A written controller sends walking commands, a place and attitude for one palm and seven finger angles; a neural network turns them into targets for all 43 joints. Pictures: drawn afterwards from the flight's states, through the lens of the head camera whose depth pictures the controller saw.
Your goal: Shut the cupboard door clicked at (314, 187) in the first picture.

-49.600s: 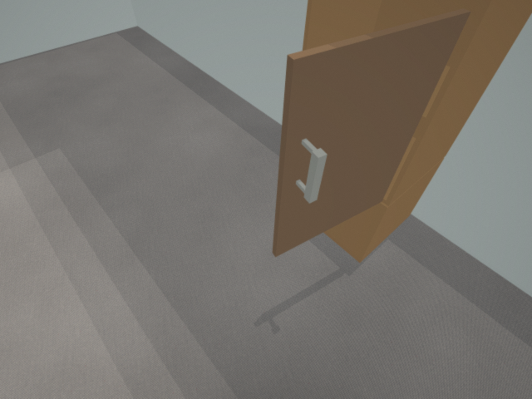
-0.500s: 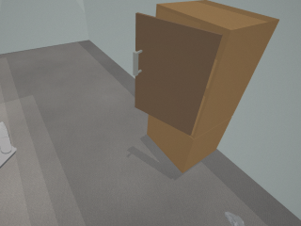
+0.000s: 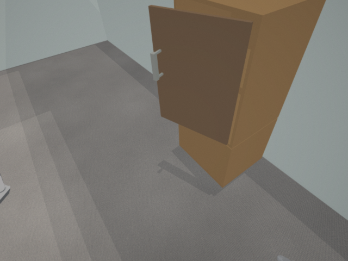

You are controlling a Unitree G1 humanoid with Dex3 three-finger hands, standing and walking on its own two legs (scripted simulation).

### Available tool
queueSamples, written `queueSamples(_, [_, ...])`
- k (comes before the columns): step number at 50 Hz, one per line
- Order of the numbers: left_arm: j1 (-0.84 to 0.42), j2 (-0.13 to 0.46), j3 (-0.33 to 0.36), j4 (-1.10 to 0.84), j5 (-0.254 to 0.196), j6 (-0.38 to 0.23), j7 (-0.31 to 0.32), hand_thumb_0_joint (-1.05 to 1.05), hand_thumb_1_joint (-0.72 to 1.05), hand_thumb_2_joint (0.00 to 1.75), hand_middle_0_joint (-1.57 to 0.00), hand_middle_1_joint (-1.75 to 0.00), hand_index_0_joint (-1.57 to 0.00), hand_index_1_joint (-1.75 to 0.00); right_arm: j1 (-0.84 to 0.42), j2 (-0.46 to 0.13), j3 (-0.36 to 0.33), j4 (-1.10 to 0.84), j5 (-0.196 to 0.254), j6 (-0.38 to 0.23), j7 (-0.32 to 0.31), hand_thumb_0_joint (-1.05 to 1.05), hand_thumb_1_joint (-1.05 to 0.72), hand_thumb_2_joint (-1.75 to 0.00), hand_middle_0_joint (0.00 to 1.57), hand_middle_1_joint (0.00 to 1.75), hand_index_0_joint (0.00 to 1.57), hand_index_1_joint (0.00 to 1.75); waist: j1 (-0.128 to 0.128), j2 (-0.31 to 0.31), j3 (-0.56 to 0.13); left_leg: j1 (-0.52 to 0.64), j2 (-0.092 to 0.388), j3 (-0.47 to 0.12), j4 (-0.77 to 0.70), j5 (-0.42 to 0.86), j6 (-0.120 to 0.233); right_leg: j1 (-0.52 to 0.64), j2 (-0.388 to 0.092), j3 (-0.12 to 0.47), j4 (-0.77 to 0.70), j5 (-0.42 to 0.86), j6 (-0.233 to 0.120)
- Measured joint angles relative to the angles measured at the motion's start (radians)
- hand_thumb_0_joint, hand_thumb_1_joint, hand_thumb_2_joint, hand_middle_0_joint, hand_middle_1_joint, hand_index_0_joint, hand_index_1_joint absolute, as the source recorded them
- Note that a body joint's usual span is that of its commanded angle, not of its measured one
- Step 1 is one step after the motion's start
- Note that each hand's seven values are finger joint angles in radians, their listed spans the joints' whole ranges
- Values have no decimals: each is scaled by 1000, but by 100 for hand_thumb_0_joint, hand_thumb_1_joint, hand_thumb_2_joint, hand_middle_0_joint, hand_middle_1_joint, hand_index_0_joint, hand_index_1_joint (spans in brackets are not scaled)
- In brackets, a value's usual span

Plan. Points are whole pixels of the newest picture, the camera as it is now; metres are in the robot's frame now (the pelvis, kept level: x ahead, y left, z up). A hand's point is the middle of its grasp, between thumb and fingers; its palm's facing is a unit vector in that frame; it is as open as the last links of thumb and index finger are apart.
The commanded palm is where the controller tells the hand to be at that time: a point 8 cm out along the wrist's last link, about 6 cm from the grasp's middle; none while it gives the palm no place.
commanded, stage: stop stepping back and stand still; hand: left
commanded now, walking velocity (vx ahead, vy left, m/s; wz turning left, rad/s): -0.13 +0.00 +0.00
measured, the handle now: (157, 65) +0.93 +0.14 +0.01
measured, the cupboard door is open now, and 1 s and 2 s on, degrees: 19 19 19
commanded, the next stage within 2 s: let the arm hang, fingers relaxed in 0.90 s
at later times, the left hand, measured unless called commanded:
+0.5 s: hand (1, 192) +0.20 +0.32 +0.15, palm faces +0.43 -0.77 -0.47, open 7.4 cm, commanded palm +0.14 +0.34 +0.17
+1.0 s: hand out of the picture +0.17 +0.32 +0.14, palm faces +0.45 -0.78 -0.44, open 7.4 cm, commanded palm none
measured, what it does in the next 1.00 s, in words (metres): steps on the spot: left foot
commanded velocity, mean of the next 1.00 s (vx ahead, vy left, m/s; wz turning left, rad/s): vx -0.02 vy -0.01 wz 0.00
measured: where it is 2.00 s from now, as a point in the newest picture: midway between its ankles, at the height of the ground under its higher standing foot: outside the picture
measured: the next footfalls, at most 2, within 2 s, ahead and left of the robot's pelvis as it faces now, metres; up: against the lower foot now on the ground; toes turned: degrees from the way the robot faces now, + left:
left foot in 0.10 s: +0.06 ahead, +0.15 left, +0.00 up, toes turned +5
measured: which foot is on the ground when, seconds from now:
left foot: up 0.00-0.08, down 0.10-1.00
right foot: down 0.00-1.00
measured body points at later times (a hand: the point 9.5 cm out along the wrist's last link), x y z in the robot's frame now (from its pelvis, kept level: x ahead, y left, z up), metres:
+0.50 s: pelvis +0.00 +0.04 +0.00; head +0.00 +0.05 +0.45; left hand +0.17 +0.36 +0.18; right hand +0.18 -0.18 -0.08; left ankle +0.02 +0.14 -0.74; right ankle -0.03 -0.06 -0.74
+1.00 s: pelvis -0.02 +0.05 +0.00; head -0.03 +0.06 +0.45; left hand +0.14 +0.36 +0.17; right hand +0.13 -0.18 -0.09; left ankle +0.02 +0.14 -0.74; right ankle -0.03 -0.06 -0.74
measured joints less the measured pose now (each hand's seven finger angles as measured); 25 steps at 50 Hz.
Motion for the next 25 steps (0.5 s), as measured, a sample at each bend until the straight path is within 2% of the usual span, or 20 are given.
queueSamples(3, [-51, -54, -51, 53, -1, 33, 2, 0, 89, 90, -21, -31, -21, -30, -34, -17, -8, 0, 8, -5, -3, 1, -91, -90, 20, 30, 20, 30, 6, 13, 23, 85, 0, 3, -135, 29, 18, 10, -3, -13, 26, -25, 13])
queueSamples(5, [-50, -80, -89, 20, 1, 52, -4, 1, 89, 90, -20, -30, -21, -30, -60, -17, -8, -15, 10, -7, -3, 1, -91, -90, 20, 30, 20, 30, 8, 13, 40, 142, 7, -2, -223, 107, 27, 6, 6, -23, 59, -48, 20])
queueSamples(8, [-37, -77, -123, -79, 6, 65, -16, 1, 89, 90, -21, -30, -21, -30, -114, 18, 0, -40, 13, -5, -5, 1, -91, -90, 20, 30, 20, 30, 18, -48, 76, 166, -1, 11, -240, 44, -2, -9, -8, -10, 107, -70, 39])
queueSamples(10, [-13, -55, -120, -157, 8, 60, -22, 1, 89, 90, -21, -31, -21, -30, -141, 42, 12, -77, 10, -11, -1, 1, -91, -90, 20, 30, 20, 30, 16, -72, 86, 160, 5, 17, -236, 37, -7, -11, -2, -2, 97, -58, 44])
queueSamples(12, [3, -12, -94, -224, 7, 46, -27, 1, 89, 90, -21, -31, -22, -30, -160, 61, 24, -114, 7, -23, 3, 1, -91, -90, 20, 30, 20, 30, 8, -81, 87, 143, 12, 14, -228, 37, -7, -10, 7, -3, 68, -48, 34])
queueSamples(17, [22, 71, 4, -260, -12, 5, -24, 1, 88, 90, -21, -31, -22, -30, -182, 84, 47, -152, 8, -22, 17, 1, -91, -90, 20, 30, 20, 30, -4, -53, 69, 115, 26, 10, -224, 41, -1, -11, 23, -6, 11, -9, 33])
queueSamples(20, [38, 69, 17, -216, -23, 19, -24, 1, 89, 90, -21, -31, -22, -30, -168, 84, 55, -150, 12, -4, 20, 1, -90, -90, 20, 30, 20, 30, -6, -30, 47, 116, 22, 18, -231, 44, 8, -10, 19, 3, -3, 2, 43])
queueSamples(25, [47, 14, -39, -130, -28, 72, -32, 1, 89, 90, -21, -31, -21, -30, -112, 73, 62, -121, 14, 16, 12, 1, -90, -90, 20, 30, 20, 30, -5, -10, 29, 127, 8, 24, -251, 57, 23, -3, 5, 7, -14, 13, 58])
